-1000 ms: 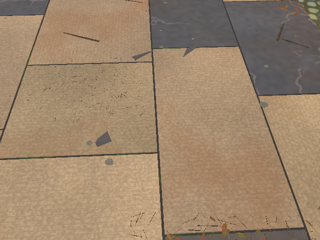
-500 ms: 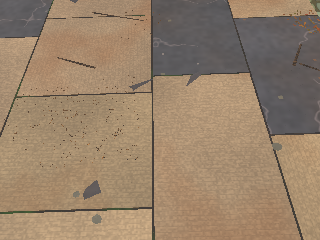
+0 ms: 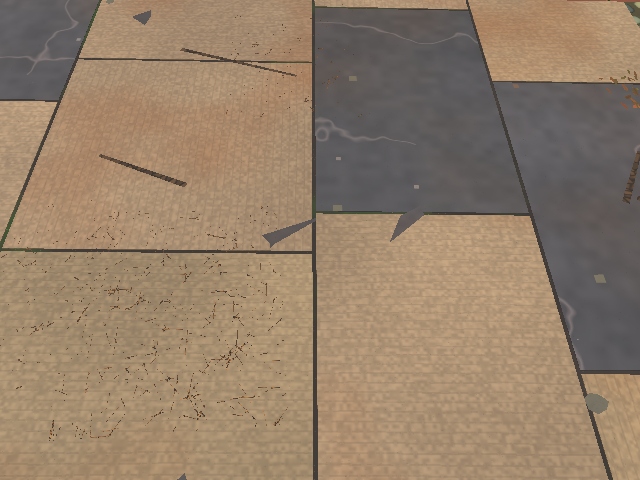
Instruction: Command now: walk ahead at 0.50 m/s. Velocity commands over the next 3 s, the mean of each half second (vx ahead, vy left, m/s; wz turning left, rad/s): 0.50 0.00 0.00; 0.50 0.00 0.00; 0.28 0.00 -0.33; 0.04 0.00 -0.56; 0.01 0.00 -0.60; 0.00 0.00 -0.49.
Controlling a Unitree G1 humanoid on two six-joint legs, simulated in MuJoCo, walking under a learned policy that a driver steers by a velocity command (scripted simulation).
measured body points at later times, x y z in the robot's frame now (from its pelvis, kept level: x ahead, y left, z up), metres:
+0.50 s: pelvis +0.29 -0.05 -0.01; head +0.33 -0.05 +0.44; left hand +0.49 +0.20 -0.11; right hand +0.25 -0.32 -0.15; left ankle +0.10 +0.08 -0.68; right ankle +0.40 -0.14 -0.73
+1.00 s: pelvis +0.57 -0.01 -0.01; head +0.60 +0.00 +0.44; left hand +0.53 +0.26 -0.15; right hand +0.78 -0.25 -0.10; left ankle +0.70 +0.10 -0.73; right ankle +0.40 -0.15 -0.73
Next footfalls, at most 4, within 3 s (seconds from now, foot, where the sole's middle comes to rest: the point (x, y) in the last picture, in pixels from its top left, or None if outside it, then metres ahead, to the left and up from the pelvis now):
0.46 right None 0.44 -0.15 -0.77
1.00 left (284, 352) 0.74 0.10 -0.77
1.50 right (381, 296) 0.90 -0.13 -0.77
1.94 left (291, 276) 0.95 0.10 -0.77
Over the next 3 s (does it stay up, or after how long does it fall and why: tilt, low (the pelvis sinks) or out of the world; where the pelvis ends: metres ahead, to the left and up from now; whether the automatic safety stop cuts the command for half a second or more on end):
stays up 0.85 -0.01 0.01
